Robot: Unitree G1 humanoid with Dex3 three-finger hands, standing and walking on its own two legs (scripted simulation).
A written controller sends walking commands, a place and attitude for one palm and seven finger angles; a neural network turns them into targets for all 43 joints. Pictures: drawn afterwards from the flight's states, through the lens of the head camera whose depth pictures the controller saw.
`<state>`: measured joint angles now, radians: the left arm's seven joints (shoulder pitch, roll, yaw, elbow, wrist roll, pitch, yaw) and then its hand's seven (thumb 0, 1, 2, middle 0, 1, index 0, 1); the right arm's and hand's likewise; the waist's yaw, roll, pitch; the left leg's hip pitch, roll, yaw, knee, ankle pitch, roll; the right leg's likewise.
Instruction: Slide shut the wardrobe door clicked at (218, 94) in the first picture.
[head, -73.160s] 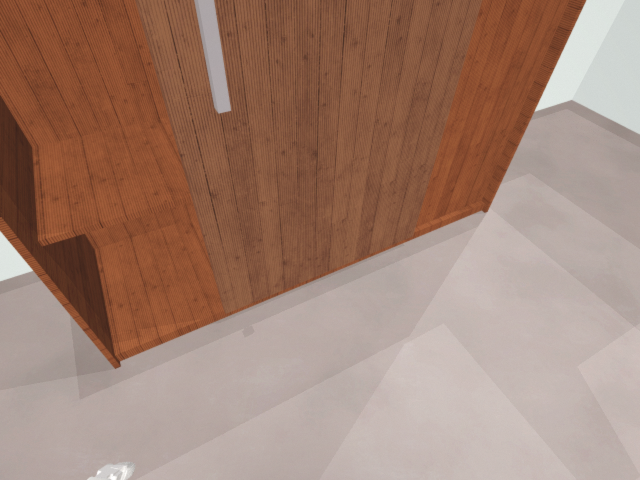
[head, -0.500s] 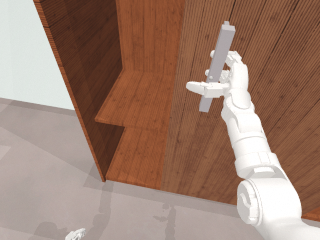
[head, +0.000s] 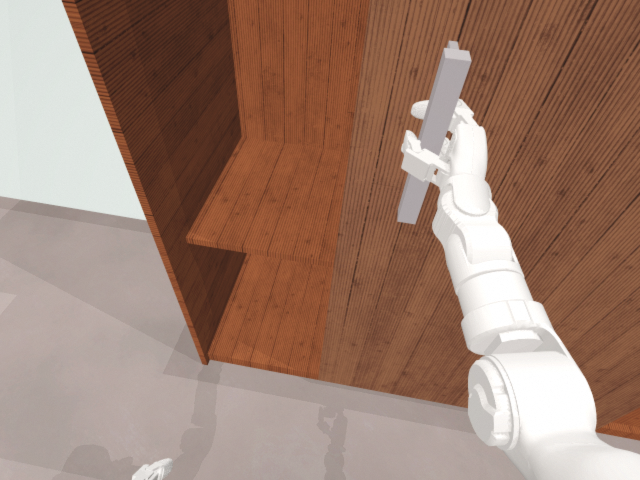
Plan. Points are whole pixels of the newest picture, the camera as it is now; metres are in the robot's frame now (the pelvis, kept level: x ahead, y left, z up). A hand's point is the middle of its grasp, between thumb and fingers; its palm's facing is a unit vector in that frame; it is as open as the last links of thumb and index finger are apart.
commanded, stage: grip the handle and tug to test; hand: right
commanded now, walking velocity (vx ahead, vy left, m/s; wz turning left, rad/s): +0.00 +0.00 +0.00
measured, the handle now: (427, 141) +0.51 -0.07 +0.19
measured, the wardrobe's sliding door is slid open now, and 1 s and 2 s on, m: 0.36 0.36 0.33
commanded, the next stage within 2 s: tug the door sideways, standing still in 0.66 s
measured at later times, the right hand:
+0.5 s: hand (413, 154) +0.46 -0.05 +0.20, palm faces +0.04 +1.00 +0.00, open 6.0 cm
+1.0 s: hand (413, 153) +0.46 -0.05 +0.20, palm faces +0.07 +1.00 -0.01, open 6.0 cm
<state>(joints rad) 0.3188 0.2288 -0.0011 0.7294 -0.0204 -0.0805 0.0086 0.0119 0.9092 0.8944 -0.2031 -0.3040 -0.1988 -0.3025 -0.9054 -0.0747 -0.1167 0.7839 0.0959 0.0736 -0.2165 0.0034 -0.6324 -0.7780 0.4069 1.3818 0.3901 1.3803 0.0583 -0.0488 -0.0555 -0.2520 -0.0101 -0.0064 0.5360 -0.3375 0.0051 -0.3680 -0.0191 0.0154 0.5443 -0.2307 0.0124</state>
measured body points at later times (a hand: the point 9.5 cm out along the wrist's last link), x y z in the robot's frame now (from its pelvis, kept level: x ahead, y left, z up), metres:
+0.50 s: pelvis +0.00 +0.00 +0.00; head +0.00 +0.02 +0.45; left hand +0.08 +0.25 -0.12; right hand +0.45 -0.10 +0.20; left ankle -0.04 +0.12 -0.73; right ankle +0.03 -0.13 -0.73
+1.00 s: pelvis +0.02 +0.00 +0.00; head +0.03 +0.02 +0.45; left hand +0.15 +0.24 -0.11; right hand +0.45 -0.10 +0.20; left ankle -0.04 +0.12 -0.73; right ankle +0.03 -0.13 -0.73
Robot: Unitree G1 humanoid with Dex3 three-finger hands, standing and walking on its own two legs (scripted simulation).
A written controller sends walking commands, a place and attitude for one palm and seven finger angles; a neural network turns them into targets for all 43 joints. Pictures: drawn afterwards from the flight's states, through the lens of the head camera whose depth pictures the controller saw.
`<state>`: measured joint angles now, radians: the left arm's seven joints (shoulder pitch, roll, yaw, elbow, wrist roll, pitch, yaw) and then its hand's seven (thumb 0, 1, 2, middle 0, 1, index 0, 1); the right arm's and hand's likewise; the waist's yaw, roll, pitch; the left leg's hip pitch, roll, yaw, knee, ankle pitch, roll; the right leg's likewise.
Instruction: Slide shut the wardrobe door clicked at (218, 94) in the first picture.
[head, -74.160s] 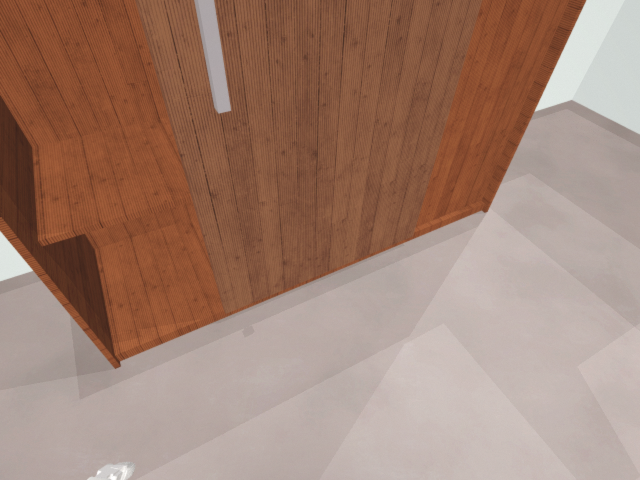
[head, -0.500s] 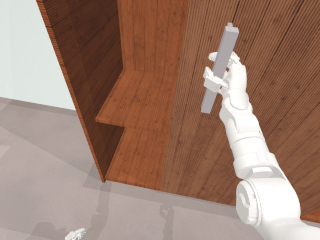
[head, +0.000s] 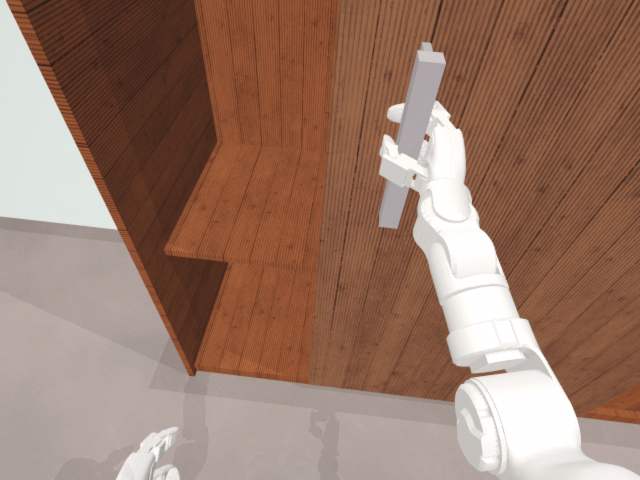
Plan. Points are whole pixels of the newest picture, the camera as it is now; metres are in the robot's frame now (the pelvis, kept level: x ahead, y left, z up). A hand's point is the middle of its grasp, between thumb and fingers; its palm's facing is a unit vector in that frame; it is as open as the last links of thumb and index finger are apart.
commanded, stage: tug the door sideways, standing still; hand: right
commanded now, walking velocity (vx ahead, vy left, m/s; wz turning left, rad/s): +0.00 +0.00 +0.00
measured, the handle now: (404, 144) +0.49 -0.06 +0.19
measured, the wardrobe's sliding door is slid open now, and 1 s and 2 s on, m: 0.36 0.33 0.27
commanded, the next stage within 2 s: step sideways, sliding the door along in 0.68 s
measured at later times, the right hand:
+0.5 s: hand (382, 161) +0.44 -0.03 +0.20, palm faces +0.08 +0.99 -0.07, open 6.3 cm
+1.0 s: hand (371, 161) +0.44 -0.02 +0.20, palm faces -0.10 +0.99 -0.10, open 6.6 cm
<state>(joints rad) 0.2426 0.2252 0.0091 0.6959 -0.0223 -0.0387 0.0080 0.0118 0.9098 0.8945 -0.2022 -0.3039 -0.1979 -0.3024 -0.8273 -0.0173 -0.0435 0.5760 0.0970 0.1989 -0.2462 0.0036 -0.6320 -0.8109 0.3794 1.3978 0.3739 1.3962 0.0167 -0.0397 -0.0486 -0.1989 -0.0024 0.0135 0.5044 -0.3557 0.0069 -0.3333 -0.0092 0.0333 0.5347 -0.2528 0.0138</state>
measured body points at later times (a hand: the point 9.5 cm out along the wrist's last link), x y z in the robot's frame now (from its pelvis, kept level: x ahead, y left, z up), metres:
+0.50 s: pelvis -0.02 +0.00 -0.01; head +0.00 +0.01 +0.44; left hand +0.06 +0.23 -0.14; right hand +0.43 -0.08 +0.20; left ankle -0.06 +0.11 -0.73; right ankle +0.01 -0.13 -0.73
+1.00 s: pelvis -0.03 +0.00 -0.01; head +0.00 +0.02 +0.44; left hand +0.06 +0.24 -0.14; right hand +0.44 -0.07 +0.20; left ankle -0.06 +0.11 -0.73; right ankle +0.01 -0.13 -0.73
